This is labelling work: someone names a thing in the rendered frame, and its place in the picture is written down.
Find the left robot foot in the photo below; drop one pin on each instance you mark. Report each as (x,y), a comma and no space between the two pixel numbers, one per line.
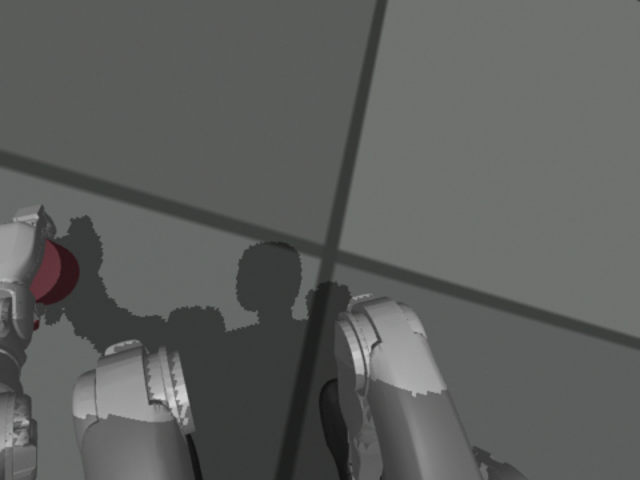
(194,458)

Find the right robot hand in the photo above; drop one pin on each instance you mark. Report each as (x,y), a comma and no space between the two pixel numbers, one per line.
(493,470)

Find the mug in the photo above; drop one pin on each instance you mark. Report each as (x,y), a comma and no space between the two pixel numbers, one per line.
(56,277)

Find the left robot hand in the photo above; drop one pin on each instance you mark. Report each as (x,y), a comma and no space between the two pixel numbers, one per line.
(22,248)

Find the right robot foot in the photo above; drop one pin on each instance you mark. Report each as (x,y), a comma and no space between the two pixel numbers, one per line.
(334,427)

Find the left robot arm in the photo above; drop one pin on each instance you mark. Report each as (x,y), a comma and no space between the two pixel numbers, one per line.
(18,431)

